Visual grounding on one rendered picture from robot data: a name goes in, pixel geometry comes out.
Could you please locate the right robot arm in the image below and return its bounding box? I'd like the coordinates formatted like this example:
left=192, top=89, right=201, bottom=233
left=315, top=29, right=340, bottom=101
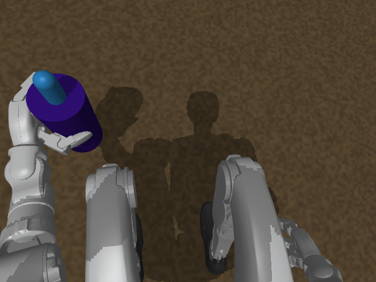
left=303, top=254, right=343, bottom=282

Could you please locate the bottle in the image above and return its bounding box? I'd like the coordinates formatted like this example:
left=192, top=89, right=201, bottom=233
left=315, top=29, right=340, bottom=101
left=26, top=70, right=103, bottom=153

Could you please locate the right robot foot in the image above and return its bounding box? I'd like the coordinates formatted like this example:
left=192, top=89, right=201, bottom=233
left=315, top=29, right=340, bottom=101
left=200, top=202, right=227, bottom=274

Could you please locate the left robot hand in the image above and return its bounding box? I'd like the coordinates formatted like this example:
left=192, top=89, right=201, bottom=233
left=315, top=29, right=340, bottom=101
left=8, top=72, right=92, bottom=155

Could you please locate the right robot hand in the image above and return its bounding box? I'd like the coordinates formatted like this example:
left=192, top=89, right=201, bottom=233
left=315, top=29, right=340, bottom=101
left=278, top=217, right=321, bottom=269

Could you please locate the left robot arm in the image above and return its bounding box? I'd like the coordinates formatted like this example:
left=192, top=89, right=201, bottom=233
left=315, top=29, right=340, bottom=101
left=0, top=145, right=67, bottom=282

